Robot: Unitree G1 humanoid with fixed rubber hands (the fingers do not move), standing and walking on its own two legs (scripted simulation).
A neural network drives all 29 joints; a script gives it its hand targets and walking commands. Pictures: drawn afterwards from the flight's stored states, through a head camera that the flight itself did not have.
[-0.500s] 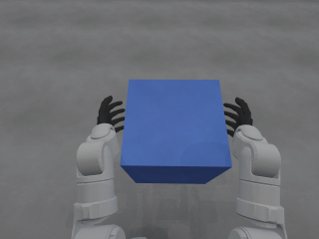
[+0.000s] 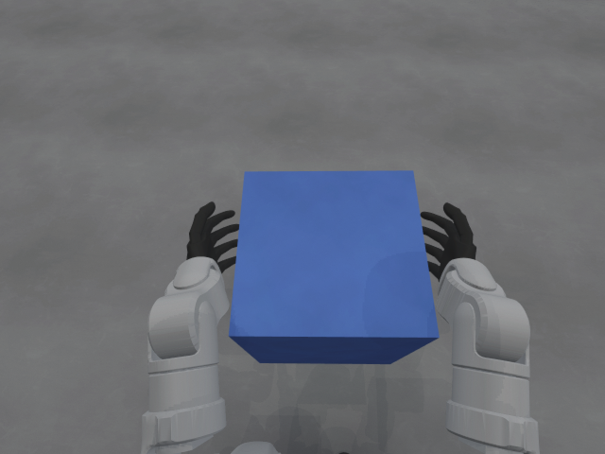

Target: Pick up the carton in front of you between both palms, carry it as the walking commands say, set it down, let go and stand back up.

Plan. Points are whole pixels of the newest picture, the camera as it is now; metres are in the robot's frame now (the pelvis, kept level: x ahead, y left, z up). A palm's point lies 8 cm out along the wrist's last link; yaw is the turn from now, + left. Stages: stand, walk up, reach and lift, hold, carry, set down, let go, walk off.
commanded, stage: carry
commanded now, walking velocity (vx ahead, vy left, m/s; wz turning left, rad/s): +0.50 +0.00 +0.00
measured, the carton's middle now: (326, 279) +0.33 +0.00 +0.00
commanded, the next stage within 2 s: none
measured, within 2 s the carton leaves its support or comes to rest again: neither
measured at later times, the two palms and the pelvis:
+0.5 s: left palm (228, 120) +0.59 +0.17 +0.07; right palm (407, 138) +0.55 -0.13 +0.07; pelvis +0.35 +0.05 +0.01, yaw -6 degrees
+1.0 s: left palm (262, 34) +0.86 +0.14 +0.08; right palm (405, 40) +0.85 -0.16 +0.07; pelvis +0.62 -0.01 +0.00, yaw -1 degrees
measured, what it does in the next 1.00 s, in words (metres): walks ahead: left foot, then right foot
